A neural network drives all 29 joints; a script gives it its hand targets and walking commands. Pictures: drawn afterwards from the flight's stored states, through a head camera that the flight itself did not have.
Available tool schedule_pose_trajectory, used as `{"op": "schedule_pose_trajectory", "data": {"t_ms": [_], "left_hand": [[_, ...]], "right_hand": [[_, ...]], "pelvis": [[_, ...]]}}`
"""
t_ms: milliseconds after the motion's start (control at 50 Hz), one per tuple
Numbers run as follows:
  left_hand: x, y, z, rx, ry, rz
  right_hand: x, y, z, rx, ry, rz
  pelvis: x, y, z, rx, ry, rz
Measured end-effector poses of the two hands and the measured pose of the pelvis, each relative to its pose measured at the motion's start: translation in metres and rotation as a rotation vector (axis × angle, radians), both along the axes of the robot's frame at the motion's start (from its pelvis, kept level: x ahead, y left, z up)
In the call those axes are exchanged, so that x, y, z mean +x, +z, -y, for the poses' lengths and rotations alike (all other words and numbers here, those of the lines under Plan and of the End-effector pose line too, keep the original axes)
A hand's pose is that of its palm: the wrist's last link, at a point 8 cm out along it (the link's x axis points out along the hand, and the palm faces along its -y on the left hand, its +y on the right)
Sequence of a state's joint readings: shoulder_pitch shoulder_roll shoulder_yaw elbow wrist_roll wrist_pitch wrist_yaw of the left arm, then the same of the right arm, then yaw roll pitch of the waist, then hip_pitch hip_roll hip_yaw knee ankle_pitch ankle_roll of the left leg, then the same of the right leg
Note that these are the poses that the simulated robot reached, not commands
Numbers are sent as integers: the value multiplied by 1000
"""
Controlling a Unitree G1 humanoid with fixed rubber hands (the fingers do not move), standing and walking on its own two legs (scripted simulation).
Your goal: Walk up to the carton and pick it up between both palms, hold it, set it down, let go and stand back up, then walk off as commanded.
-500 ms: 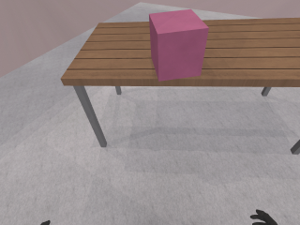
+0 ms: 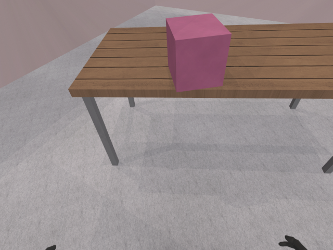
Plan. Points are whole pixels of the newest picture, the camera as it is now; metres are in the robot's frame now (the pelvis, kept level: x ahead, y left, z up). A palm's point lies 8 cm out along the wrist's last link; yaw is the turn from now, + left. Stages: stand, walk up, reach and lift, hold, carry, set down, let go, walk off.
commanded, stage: stand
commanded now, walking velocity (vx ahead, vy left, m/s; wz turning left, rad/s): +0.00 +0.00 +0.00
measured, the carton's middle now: (194, 52) +0.90 -0.06 +0.05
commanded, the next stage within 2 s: none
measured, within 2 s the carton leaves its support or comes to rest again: neither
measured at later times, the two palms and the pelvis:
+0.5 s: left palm out of the picture +0.08 +0.33 -0.07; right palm out of the picture +0.13 -0.29 -0.10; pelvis +0.00 +0.01 +0.00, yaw +0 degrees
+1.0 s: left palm out of the picture +0.08 +0.33 -0.07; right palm out of the picture +0.12 -0.29 -0.10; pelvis +0.00 +0.00 +0.00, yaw +0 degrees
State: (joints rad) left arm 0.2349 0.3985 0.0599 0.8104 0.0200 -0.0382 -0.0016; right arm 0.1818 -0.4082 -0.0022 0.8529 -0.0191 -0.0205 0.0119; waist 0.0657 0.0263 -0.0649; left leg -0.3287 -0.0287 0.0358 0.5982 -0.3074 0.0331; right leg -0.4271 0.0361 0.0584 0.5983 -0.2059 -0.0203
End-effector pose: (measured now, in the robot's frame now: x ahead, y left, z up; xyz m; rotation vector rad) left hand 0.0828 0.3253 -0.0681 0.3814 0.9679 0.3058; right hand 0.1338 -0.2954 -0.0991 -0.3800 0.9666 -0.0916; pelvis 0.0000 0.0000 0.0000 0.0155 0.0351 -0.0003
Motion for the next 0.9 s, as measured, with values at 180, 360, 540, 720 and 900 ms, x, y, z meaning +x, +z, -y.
{"op": "schedule_pose_trajectory", "data": {"t_ms": [180,360,540,720,900], "left_hand": [[-1,0,2,-2,0,3],[-2,-1,-2,-8,0,2],[-3,-1,-4,-10,0,4],[-5,0,-3,-9,3,1],[-3,0,-3,-9,3,0]], "right_hand": [[-3,0,1,1,-2,-2],[-4,2,-3,-1,0,-7],[-7,2,-4,-4,-4,-14],[-8,2,-3,-3,-5,-14],[-8,1,-2,-2,-6,-19]], "pelvis": [[-2,0,1,1,0,1],[-2,2,-4,-5,0,-1],[-3,2,-5,-7,0,1],[-5,2,-4,-6,0,2],[-4,2,-4,-6,0,0]]}}
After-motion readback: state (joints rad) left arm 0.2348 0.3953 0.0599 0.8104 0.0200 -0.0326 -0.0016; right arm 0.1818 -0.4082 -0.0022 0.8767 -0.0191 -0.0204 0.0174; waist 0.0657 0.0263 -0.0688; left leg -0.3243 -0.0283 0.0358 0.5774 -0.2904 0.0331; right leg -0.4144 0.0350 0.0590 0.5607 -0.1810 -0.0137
